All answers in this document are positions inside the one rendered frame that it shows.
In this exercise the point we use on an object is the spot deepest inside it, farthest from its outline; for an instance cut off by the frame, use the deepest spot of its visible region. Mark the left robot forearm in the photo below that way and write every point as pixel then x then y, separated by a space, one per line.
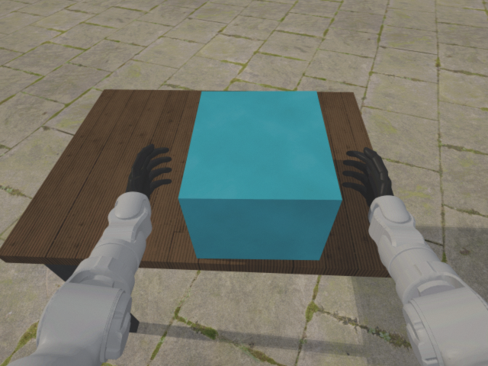
pixel 116 257

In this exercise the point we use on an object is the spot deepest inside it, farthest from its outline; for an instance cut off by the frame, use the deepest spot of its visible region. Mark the table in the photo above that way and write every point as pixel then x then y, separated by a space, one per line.
pixel 69 213

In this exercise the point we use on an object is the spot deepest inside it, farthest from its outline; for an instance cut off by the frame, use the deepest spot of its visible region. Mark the carton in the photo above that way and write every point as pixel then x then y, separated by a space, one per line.
pixel 259 180

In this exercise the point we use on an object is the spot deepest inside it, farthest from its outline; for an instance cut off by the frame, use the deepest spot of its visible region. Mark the right robot upper arm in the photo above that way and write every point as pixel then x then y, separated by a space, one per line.
pixel 449 328

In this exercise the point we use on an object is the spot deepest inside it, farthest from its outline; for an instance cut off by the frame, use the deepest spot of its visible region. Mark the robot right hand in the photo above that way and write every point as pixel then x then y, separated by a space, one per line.
pixel 376 182

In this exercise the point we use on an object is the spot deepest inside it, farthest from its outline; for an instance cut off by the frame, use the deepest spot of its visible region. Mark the right robot forearm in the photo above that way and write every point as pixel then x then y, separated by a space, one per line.
pixel 415 268

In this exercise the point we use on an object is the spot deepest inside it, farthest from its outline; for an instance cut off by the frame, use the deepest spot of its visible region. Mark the robot left hand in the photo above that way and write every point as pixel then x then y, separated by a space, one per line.
pixel 141 176

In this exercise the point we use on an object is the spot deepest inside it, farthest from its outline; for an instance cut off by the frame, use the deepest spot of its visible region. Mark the left robot upper arm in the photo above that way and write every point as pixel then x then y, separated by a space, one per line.
pixel 85 326

